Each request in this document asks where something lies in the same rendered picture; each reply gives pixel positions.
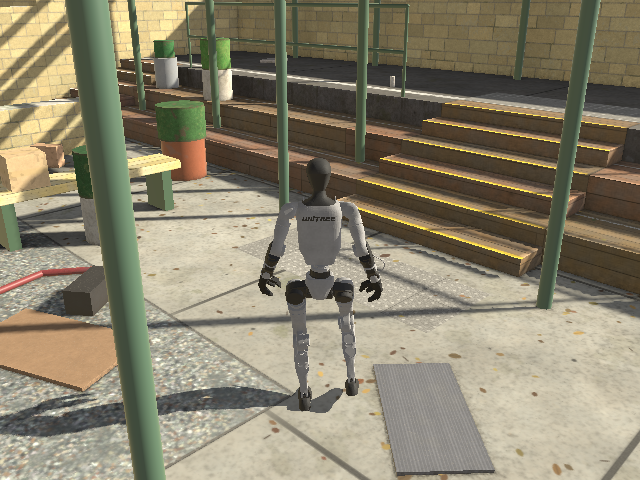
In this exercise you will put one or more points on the robot left forearm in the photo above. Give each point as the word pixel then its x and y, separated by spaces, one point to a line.
pixel 269 264

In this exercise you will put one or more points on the left robot upper arm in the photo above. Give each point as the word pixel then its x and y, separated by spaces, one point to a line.
pixel 288 211

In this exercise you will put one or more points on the right robot hand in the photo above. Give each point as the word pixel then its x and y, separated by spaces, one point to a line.
pixel 372 286

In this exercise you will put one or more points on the right robot upper arm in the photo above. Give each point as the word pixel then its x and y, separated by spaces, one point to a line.
pixel 351 211

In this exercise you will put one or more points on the robot left shin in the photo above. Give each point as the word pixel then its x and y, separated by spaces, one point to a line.
pixel 301 360

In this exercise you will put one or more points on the humanoid robot torso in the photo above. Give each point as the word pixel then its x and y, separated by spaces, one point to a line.
pixel 319 238

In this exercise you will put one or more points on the robot right forearm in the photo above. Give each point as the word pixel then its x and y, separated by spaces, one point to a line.
pixel 369 266

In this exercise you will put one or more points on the left robot hand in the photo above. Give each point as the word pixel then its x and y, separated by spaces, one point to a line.
pixel 272 282

